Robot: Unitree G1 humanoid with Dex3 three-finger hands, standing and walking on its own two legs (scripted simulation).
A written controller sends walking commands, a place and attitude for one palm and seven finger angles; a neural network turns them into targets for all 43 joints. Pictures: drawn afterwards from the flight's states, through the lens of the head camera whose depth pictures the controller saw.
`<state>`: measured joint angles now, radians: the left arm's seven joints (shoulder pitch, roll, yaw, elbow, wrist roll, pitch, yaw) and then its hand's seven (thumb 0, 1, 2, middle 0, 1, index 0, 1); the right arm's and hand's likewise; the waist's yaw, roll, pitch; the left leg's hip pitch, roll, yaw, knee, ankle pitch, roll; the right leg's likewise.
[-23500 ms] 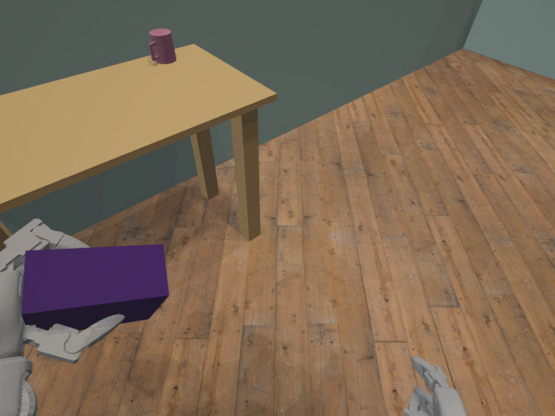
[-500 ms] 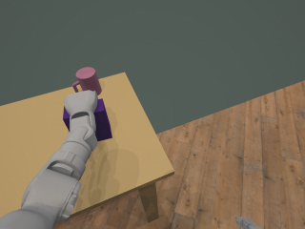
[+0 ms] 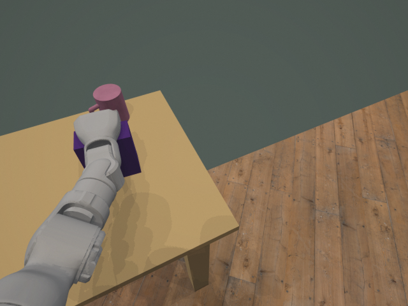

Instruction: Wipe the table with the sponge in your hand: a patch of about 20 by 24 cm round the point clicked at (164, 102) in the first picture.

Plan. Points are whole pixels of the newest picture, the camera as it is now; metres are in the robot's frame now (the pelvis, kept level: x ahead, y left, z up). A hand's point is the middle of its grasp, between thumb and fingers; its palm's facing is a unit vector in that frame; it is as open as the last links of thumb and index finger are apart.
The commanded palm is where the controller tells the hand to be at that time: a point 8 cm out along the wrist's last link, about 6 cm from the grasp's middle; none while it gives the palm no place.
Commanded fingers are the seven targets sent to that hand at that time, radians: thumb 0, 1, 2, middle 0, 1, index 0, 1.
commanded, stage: wipe back along the third lane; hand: left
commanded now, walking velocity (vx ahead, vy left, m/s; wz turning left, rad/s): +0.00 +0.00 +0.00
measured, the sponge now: (112, 159) +0.44 +0.23 +0.01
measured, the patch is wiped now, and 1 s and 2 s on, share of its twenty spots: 0.95 0.95 0.95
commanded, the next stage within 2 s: slide back across to the middle lane in 1.74 s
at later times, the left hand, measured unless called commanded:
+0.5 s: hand (110, 158) +0.40 +0.21 +0.06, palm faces -0.02 -0.02 -1.00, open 10.0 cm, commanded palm +0.36 +0.18 +0.09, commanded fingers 0.00 0.10 1.30 -1.20 -1.60 -1.20 -1.60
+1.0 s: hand (124, 182) +0.34 +0.16 +0.06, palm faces +0.03 -0.04 -1.00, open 10.0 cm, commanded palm +0.30 +0.15 +0.08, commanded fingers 0.00 0.10 1.30 -1.20 -1.60 -1.20 -1.60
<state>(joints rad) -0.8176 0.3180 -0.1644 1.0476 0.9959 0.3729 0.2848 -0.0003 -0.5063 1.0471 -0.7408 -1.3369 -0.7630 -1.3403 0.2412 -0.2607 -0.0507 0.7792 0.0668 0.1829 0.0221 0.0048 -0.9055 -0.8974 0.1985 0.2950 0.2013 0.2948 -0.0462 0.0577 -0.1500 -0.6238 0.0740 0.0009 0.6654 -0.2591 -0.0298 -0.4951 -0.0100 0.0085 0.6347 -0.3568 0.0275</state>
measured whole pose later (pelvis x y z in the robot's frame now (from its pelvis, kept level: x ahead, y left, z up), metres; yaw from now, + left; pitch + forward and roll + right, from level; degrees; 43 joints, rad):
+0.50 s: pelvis +0.02 -0.01 +0.01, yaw +2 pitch +8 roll -1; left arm -0.62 0.20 -0.31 0.80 0.97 0.50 0.27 0.00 -0.49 1.05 -0.73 -1.35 -0.75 -1.35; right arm 0.07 -0.24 -0.02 0.72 0.08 0.22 0.03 0.01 -0.91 -0.90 0.20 0.30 0.20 0.29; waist 0.04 0.06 -0.15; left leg -0.48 0.05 -0.03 0.60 -0.26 -0.04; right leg -0.33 -0.03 -0.03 0.57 -0.37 0.02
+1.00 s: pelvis +0.02 -0.02 +0.01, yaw +3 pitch +3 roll +0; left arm -0.29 0.19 -0.40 0.37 1.01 0.56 0.22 0.00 -0.49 1.04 -0.72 -1.35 -0.74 -1.36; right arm 0.02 -0.26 -0.01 0.67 0.10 0.25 0.08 0.01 -0.91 -0.90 0.20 0.29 0.20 0.29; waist 0.06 0.09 -0.12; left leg -0.38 0.05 -0.04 0.60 -0.28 -0.05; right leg -0.25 -0.03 -0.04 0.60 -0.41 0.00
